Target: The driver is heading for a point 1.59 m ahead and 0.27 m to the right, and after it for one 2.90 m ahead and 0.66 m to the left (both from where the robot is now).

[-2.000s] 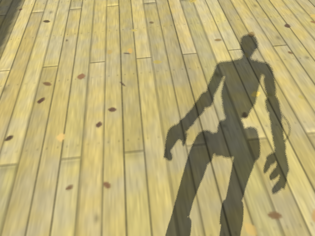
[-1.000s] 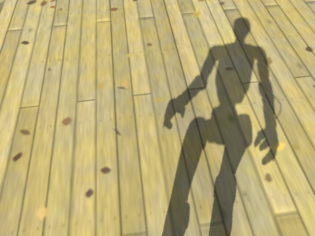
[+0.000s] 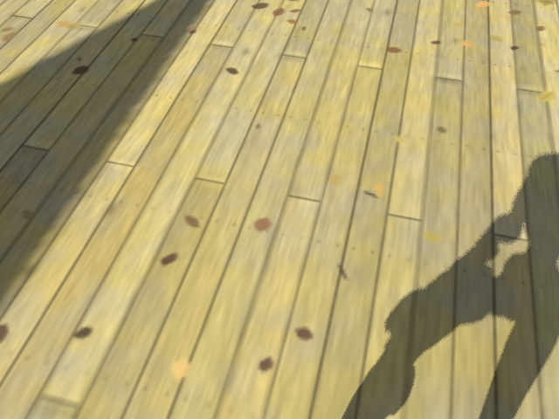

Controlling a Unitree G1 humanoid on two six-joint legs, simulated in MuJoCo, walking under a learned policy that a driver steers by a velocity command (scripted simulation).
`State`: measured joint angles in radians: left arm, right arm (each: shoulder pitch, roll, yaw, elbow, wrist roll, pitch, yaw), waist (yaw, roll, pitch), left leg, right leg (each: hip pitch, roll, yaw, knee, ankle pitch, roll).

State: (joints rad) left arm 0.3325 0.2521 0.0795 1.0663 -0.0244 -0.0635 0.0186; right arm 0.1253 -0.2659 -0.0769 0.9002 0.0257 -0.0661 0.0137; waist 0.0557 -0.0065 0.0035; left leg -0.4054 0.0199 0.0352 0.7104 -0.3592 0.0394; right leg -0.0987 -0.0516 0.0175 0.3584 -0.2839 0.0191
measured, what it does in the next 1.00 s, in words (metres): walks ahead: left foot, then right foot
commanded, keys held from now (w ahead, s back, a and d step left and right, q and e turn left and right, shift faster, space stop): w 1.00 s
